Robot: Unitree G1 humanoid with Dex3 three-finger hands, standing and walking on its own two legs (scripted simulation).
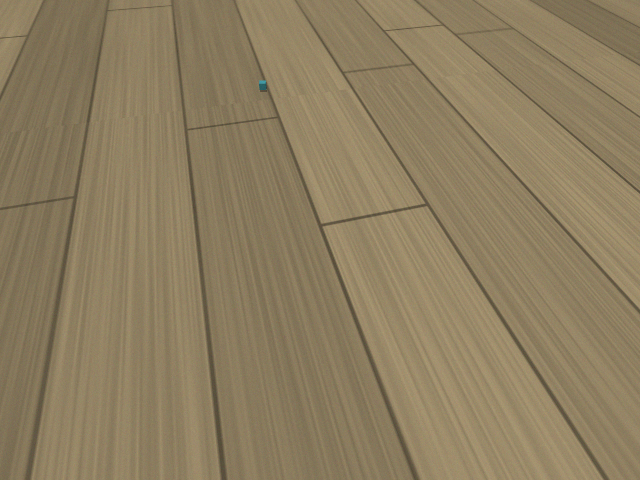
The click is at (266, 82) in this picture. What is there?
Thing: cube
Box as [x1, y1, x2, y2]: [259, 80, 265, 89]
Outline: 265,80 259,81 260,89 265,89
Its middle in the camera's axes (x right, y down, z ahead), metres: -0.34 -0.93 +2.41
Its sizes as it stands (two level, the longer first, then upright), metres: 0.040 0.040 0.040
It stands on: the floor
